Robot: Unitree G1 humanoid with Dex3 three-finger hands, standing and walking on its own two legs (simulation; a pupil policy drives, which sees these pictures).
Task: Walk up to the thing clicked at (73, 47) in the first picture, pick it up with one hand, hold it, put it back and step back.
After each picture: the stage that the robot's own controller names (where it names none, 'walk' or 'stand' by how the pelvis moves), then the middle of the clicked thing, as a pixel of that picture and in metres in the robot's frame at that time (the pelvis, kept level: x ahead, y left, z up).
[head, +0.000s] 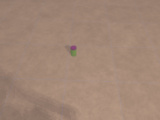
stand; (73, 51) +1.26 +0.09 -0.72
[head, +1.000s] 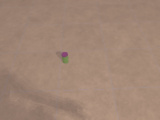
walk; (65, 57) +1.12 +0.25 -0.72
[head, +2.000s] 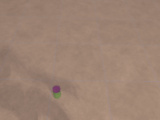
walk; (56, 92) +0.69 +0.21 -0.69
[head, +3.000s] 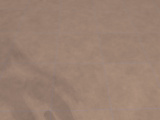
walk; out of the picture +0.41 +0.17 -0.71
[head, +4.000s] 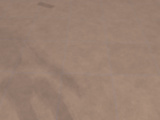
stand; out of the picture +0.34 +0.16 -0.72
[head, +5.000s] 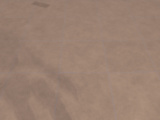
stand; out of the picture +0.34 +0.18 -0.72
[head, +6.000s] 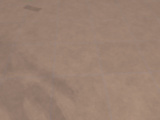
stand; out of the picture +0.31 +0.19 -0.72
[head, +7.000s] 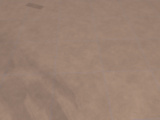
stand; out of the picture +0.34 +0.20 -0.73
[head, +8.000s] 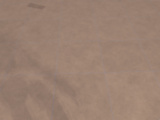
stand; out of the picture +0.33 +0.19 -0.73
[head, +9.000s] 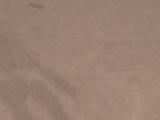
stand; out of the picture +0.33 +0.19 -0.73
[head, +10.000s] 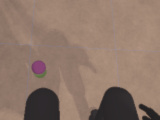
go down; (39, 69) +0.43 +0.17 -0.39
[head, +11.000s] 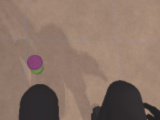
go down; (36, 65) +0.44 +0.18 -0.32
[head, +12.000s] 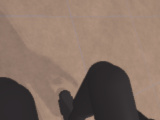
close in; out of the picture +0.43 +0.22 -0.23
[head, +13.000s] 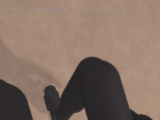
close; out of the picture +0.43 +0.24 -0.23
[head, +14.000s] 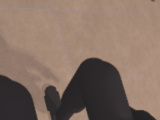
lift; out of the picture +0.40 +0.22 -0.24
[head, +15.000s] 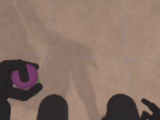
lift; (28, 82) +0.33 +0.19 -0.04
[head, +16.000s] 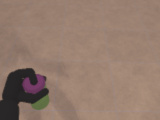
hold; (37, 92) +0.32 +0.16 +0.01
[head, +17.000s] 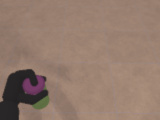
hold; (37, 92) +0.32 +0.17 +0.00
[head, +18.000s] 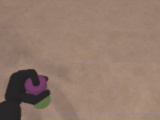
crouch; (38, 92) +0.32 +0.16 +0.00
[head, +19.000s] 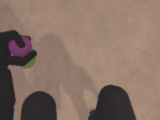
crouch; (23, 53) +0.45 +0.17 -0.09
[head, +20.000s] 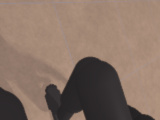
lower; out of the picture +0.45 +0.26 -0.24
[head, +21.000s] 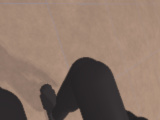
lower; out of the picture +0.45 +0.25 -0.25
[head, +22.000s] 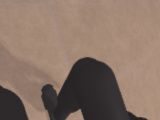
lower; out of the picture +0.45 +0.25 -0.24
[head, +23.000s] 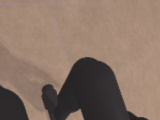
lower; out of the picture +0.45 +0.25 -0.24
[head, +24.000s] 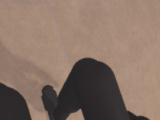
loosen; out of the picture +0.44 +0.22 -0.25
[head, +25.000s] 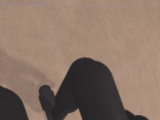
withdraw; out of the picture +0.44 +0.23 -0.25
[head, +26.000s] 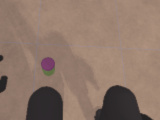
walk; (48, 67) +0.46 +0.15 -0.36
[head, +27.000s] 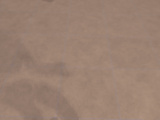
stand; out of the picture +0.37 +0.13 -0.66
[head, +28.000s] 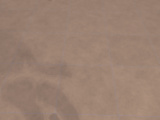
stand; out of the picture +0.39 +0.14 -0.67
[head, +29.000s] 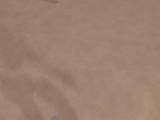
stand; out of the picture +0.39 +0.13 -0.69
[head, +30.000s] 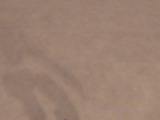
walk; out of the picture +0.40 +0.14 -0.71
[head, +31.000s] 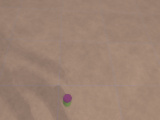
walk; (67, 100) +0.52 +0.06 -0.71
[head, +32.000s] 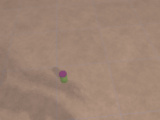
walk; (63, 76) +0.77 +0.22 -0.70
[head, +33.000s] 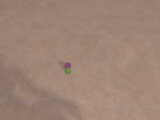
stand; (67, 68) +1.02 +0.17 -0.71
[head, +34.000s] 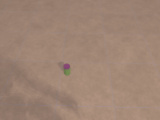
stand; (67, 69) +1.00 +0.16 -0.73
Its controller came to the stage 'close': yes
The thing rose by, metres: 0.72
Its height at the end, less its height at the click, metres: +0.00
